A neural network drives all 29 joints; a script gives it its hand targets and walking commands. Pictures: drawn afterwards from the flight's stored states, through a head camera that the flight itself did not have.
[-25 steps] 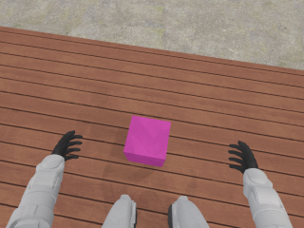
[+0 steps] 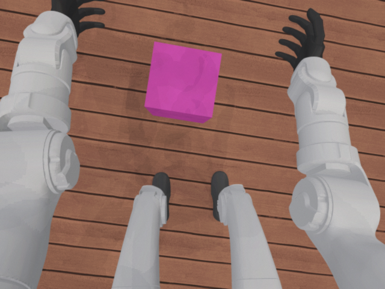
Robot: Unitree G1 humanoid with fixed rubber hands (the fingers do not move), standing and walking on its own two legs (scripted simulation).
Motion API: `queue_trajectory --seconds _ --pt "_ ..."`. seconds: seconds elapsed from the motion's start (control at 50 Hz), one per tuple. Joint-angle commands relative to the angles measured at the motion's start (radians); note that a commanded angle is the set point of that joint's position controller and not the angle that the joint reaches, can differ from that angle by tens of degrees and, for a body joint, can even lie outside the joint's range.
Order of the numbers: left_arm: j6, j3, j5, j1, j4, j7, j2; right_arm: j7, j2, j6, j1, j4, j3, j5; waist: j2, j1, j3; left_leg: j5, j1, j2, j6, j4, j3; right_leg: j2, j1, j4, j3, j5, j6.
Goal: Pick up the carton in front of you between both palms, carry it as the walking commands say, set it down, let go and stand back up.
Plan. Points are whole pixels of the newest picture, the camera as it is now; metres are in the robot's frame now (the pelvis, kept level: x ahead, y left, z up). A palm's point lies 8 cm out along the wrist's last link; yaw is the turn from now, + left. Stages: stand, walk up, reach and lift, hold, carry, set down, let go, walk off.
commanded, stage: reach and lift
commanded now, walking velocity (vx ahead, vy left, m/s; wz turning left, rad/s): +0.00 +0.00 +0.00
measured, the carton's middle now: (182, 88) +0.55 +0.01 -0.53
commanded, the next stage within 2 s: none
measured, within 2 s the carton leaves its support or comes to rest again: leaves its support in 1.86 s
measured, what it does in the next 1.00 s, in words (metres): lowers itself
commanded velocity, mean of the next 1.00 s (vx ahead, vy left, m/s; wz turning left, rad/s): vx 0.00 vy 0.00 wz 0.00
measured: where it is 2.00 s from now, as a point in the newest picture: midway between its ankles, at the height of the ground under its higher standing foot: (192, 205)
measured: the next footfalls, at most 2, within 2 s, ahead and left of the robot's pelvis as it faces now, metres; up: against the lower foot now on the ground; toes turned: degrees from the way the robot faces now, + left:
none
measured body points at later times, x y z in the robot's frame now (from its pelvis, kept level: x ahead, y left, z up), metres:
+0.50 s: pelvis +0.02 -0.02 -0.11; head +0.38 +0.01 +0.16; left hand +0.58 +0.20 -0.28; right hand +0.54 -0.18 -0.28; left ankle +0.09 +0.10 -0.62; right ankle +0.09 -0.16 -0.62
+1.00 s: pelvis -0.03 -0.01 -0.28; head +0.36 +0.01 -0.07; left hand +0.58 +0.19 -0.47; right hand +0.53 -0.18 -0.47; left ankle +0.09 +0.10 -0.62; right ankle +0.09 -0.16 -0.62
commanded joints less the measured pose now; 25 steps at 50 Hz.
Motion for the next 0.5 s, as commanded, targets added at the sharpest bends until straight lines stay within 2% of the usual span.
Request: queue_trajectory --seconds 0.0,0.1,0.16,0.2,0.26,0.34,0.48 --pt "-0.029 0.036 0.041 -0.357 -0.085 -0.003 0.126 0.005 -0.094 -0.033 -0.276 -0.107 -0.053 -0.035 0.123 -0.019 -1.066 0.168 0.663 -0.046 -0.053 -0.107 -0.015 0.102 0.322 -0.058 -0.087 0.088 0.026" --pt "-0.064 0.083 0.091 -0.322 -0.119 0.004 0.076 0.023 -0.060 -0.083 -0.213 -0.138 -0.087 -0.069 0.157 -0.006 -1.189 0.518 0.814 -0.043 -0.050 -0.049 -0.041 0.119 0.233 -0.043 -0.089 0.274 0.023" --pt "-0.096 0.116 0.109 -0.263 -0.128 0.011 0.018 0.038 -0.025 -0.128 -0.163 -0.139 -0.108 -0.096 0.157 0.003 -1.157 0.667 0.788 -0.033 -0.044 0.009 -0.063 0.124 0.106 -0.010 -0.077 0.325 0.022" --pt "-0.118 0.140 0.120 -0.213 -0.128 0.017 -0.015 0.043 -0.004 -0.158 -0.125 -0.130 -0.121 -0.115 0.145 0.013 -1.131 0.716 0.713 -0.028 -0.041 0.055 -0.072 0.126 0.028 0.027 -0.068 0.344 0.023" --pt "-0.144 0.163 0.127 -0.149 -0.118 0.033 -0.044 0.049 0.014 -0.193 -0.085 -0.107 -0.122 -0.127 0.110 0.031 -1.095 0.698 0.560 -0.026 -0.039 0.132 -0.075 0.130 -0.091 0.110 -0.064 0.324 0.031" --pt "-0.164 0.151 0.103 -0.154 -0.113 0.059 -0.024 0.039 0.007 -0.210 -0.104 -0.090 -0.086 -0.102 0.082 0.040 -1.098 0.572 0.333 -0.038 -0.047 0.253 -0.058 0.130 -0.163 0.251 -0.062 0.284 0.043" --pt "-0.170 0.006 -0.043 -0.259 -0.121 0.086 0.095 -0.019 -0.058 -0.195 -0.184 -0.081 0.029 0.020 0.108 0.030 -1.273 0.426 0.138 -0.041 -0.055 0.503 -0.011 0.125 -0.109 0.514 -0.062 0.305 0.050"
